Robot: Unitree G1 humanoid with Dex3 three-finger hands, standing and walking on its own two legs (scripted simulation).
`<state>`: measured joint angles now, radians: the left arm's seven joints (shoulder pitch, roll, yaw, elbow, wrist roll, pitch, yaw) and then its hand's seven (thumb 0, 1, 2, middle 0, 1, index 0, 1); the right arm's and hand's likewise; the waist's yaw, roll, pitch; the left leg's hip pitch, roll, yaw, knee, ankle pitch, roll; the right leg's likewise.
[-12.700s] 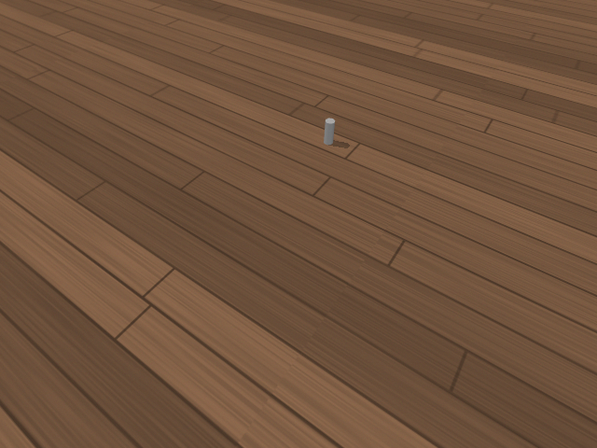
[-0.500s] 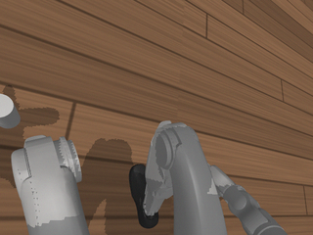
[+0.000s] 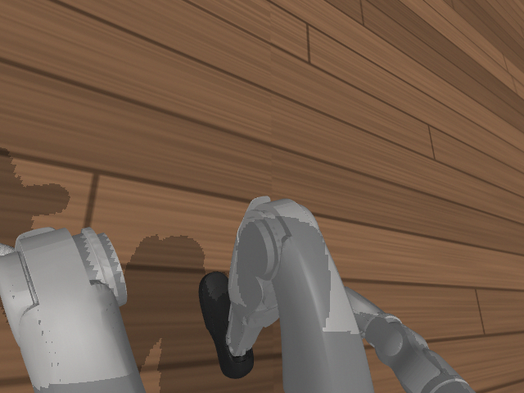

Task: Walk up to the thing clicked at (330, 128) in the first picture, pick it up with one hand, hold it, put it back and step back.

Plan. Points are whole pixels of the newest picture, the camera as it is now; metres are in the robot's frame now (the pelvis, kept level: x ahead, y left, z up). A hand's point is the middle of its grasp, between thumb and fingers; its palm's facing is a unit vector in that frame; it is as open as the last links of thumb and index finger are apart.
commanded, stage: close in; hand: left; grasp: from the side
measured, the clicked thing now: out of the picture +0.41 +0.28 -0.21
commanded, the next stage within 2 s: rest palm in 0.06 s
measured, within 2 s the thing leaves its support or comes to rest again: leaves its support in 1.20 s
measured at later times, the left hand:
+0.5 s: hand out of the picture +0.40 +0.27 -0.17, palm faces +0.27 -0.96 +0.01, open 12.9 cm
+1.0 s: hand out of the picture +0.42 +0.27 -0.18, palm faces +0.28 -0.96 +0.00, open 7.4 cm
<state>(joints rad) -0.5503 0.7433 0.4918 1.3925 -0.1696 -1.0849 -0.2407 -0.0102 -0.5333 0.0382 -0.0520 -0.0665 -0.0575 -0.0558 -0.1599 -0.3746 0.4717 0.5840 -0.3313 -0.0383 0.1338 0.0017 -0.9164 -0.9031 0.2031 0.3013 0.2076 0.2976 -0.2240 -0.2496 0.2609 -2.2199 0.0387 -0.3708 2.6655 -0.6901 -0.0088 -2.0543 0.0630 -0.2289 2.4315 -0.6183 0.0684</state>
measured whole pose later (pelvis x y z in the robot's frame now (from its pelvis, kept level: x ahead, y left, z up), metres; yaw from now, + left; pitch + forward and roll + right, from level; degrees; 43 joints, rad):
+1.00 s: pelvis +0.00 +0.00 +0.00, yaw -2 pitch +10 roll -18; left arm -0.59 0.82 0.47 1.43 -0.10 -1.14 -0.05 0.03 0.05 0.98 -0.90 -1.05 -0.80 -1.06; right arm -0.18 -0.37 0.54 0.55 -0.37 0.00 0.14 0.00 -0.88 -0.90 0.20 0.30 0.21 0.30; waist -0.25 -0.29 0.32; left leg -2.20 0.05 -0.42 2.68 -0.71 -0.01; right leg -2.03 0.09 -0.26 2.40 -0.61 0.08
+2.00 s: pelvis +0.02 -0.01 +0.05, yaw +6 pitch +27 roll -9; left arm -0.48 0.48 0.36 0.83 -0.16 -0.66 -0.20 0.02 -0.02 1.09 -0.96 -1.01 -0.87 -1.01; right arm 0.02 -0.29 0.14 0.66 -0.11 0.06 0.11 0.00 -0.88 -0.90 0.20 0.30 0.21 0.30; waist -0.11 -0.04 -0.03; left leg -2.25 0.04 -0.19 2.45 -0.68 -0.01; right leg -2.14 0.00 -0.11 2.35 -0.68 0.03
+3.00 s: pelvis +0.02 -0.02 +0.10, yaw +11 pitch +32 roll -4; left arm -0.55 0.38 0.39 0.86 -0.14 -0.59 -0.26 0.01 -0.02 1.09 -0.95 -1.02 -0.87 -1.02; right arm 0.09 -0.27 0.02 0.70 -0.07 0.00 0.05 0.01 -0.89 -0.90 0.20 0.30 0.20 0.30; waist -0.09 0.00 -0.13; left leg -2.14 0.05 -0.09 2.26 -0.68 -0.01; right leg -2.08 -0.02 -0.04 2.22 -0.69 0.02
